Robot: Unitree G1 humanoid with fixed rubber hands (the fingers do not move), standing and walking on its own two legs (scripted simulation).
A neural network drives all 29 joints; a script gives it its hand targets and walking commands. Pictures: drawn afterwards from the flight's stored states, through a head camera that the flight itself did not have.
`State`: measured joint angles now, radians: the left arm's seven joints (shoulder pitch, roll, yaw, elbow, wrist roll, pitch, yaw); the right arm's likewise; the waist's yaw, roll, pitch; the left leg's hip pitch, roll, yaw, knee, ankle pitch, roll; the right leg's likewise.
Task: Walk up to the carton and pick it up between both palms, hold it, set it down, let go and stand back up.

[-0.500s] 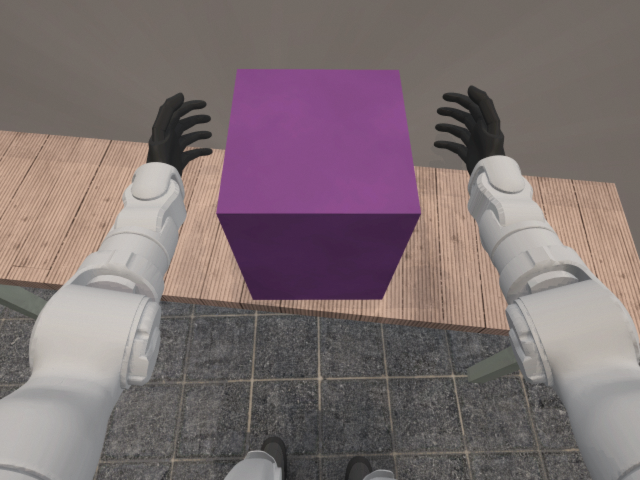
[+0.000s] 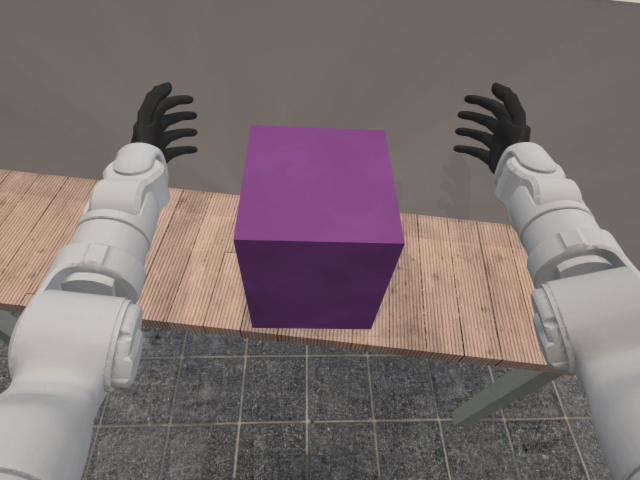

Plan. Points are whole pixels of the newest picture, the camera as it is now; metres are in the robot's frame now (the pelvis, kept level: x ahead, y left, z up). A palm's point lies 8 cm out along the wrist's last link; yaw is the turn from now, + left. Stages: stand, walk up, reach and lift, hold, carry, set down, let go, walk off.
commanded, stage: set down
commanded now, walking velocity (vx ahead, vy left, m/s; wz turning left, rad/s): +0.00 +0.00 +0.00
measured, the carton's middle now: (315, 234) +0.46 +0.04 -0.02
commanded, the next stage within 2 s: none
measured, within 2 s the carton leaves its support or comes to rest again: neither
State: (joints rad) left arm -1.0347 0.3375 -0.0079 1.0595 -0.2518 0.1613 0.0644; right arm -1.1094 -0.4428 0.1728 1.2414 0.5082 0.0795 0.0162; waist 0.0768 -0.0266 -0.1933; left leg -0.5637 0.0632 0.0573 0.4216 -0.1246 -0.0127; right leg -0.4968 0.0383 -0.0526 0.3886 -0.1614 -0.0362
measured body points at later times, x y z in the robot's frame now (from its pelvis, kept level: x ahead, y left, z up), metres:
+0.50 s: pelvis +0.00 +0.00 +0.00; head +0.04 +0.01 +0.45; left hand +0.39 +0.24 +0.08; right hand +0.43 -0.18 +0.08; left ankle +0.03 +0.13 -0.74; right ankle +0.00 -0.10 -0.74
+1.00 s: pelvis +0.01 +0.00 +0.01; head +0.02 +0.01 +0.46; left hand +0.33 +0.24 +0.03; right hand +0.37 -0.18 +0.03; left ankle +0.03 +0.13 -0.74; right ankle +0.00 -0.10 -0.74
